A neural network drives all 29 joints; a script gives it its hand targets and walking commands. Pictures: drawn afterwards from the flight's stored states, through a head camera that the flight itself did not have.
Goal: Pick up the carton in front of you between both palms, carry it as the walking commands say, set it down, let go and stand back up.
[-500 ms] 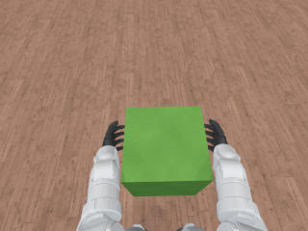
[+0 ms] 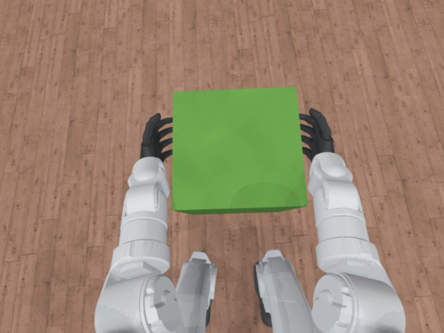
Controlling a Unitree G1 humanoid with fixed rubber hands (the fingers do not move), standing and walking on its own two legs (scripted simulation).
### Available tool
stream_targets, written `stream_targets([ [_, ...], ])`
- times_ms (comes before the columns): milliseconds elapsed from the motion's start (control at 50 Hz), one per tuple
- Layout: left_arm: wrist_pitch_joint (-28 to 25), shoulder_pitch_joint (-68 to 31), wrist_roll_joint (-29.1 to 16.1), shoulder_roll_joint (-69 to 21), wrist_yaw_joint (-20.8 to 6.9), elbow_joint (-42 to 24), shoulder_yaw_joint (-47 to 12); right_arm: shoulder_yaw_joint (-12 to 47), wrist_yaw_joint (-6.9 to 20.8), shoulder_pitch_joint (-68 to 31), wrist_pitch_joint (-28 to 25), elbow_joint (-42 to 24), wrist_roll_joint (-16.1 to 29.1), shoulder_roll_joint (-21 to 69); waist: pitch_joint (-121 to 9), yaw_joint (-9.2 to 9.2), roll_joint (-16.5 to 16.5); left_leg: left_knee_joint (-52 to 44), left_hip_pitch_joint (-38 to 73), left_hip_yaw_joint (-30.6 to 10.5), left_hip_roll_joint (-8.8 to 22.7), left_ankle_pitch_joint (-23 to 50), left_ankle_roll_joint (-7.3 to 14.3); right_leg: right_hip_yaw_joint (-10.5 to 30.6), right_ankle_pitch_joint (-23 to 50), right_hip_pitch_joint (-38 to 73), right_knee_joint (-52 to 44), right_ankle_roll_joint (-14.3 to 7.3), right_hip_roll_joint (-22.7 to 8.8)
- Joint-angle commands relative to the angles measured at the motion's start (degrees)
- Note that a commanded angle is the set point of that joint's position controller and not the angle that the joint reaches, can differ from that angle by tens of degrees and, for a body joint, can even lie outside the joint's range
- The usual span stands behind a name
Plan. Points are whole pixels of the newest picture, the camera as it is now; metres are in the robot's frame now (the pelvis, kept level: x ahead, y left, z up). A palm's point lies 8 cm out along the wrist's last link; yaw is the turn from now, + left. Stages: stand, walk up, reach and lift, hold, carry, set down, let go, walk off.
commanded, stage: set down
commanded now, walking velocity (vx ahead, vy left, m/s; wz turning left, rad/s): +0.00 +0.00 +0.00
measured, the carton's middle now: (235, 162) +0.44 +0.00 -0.14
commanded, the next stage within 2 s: none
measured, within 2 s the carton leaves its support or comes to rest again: rests again in 1.64 s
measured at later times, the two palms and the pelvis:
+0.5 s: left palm (174, 167) +0.46 +0.15 -0.23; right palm (298, 164) +0.46 -0.15 -0.23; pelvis -0.02 +0.00 -0.13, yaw +0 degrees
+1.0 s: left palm (187, 172) +0.48 +0.14 -0.39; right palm (287, 170) +0.48 -0.16 -0.39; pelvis -0.03 +0.00 -0.23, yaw +1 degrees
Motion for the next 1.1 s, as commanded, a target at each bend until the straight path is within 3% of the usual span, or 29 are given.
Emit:
stream_targets([
  [0, -1.24, -32.63, -6.59, -50.42, -13.41, 6.45, -30.33, 29.60, 11.07, -30.97, -1.24, 6.10, 6.43, 51.79, -47.30, -0.04, -2.04, -0.88, 10.37, 3.05, -4.66, 10.74, -0.27, -0.91, 13.94, 23.56, -0.97, 1.37, 3.80],
  [260, -3.24, -41.71, -12.21, -47.52, -8.82, 3.81, -35.37, 33.97, 8.13, -40.22, -3.49, 4.14, 12.07, 46.99, -58.78, -0.78, -0.83, 12.86, 3.69, 4.65, -5.73, 12.48, -1.97, -3.35, 14.47, 11.95, 13.12, 2.16, 4.91],
  [420, -2.87, -47.62, -12.28, -44.73, -6.96, 5.42, -33.60, 31.40, 7.99, -45.70, -3.03, 6.98, 12.47, 43.84, -56.27, -0.86, -0.46, 19.05, -0.50, 5.38, -5.88, 9.28, -2.07, -4.79, 9.80, 3.52, 19.25, 2.14, 5.00],
  [700, -3.83, -59.56, -13.86, -39.22, -6.25, 9.64, -31.20, 27.67, 8.47, -56.67, -3.90, 11.72, 13.27, 37.24, -52.68, -1.90, 0.04, 29.94, -8.24, 6.42, -5.45, 6.62, -1.78, -6.12, 6.90, -5.95, 30.15, 1.73, 4.01],
  [860, -4.59, -65.29, -17.98, -37.54, -6.46, 9.26, -34.46, 31.62, 8.77, -62.33, -4.76, 10.74, 17.89, 35.58, -54.25, -1.83, 0.27, 36.73, -8.71, 7.23, -4.76, 8.47, -1.50, -6.35, 9.23, -5.81, 36.88, 1.63, 3.03],
  [960, -5.31, -69.22, -22.23, -38.92, -6.62, 4.67, -38.67, 36.82, 8.60, -67.44, -5.50, 4.47, 22.46, 37.59, -58.83, -1.66, -0.22, 40.14, -7.88, 7.14, -4.57, 12.23, -0.91, -5.87, 13.87, -4.07, 40.05, 1.35, 2.72],
  [1020, -5.45, -65.73, -22.13, -39.97, -6.83, 6.69, -38.04, 37.07, 8.36, -63.76, -5.54, 6.15, 22.83, 38.60, -54.67, -1.77, -0.39, 40.99, -9.62, 7.15, -4.92, 14.68, -0.93, -5.42, 16.97, -3.69, 40.64, 1.17, 3.23],
  [1080, -5.67, -61.32, -20.38, -39.30, -7.46, 11.30, -35.70, 34.10, 8.59, -58.75, -5.67, 11.65, 21.19, 38.19, -47.01, -1.67, -0.62, 41.69, -13.70, 6.94, -5.03, 13.16, -0.83, -5.15, 15.65, -6.84, 41.03, 1.10, 3.40],
])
